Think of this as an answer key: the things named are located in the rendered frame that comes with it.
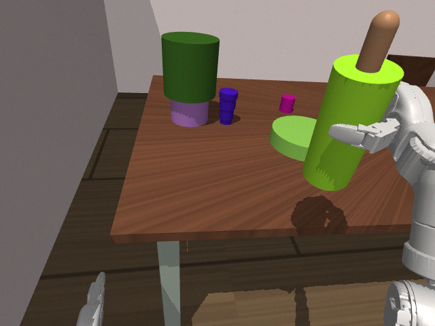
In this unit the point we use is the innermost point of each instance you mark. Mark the left robot hand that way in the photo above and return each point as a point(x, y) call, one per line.
point(91, 314)

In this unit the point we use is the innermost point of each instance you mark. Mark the potted plant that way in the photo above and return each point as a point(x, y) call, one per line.
point(190, 67)

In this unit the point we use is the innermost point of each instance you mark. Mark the table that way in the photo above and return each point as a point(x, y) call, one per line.
point(220, 181)

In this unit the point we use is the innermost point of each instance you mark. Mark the right robot hand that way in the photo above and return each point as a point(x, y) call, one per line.
point(408, 106)

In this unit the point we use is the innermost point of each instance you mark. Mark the right robot arm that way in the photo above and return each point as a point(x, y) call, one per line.
point(410, 303)

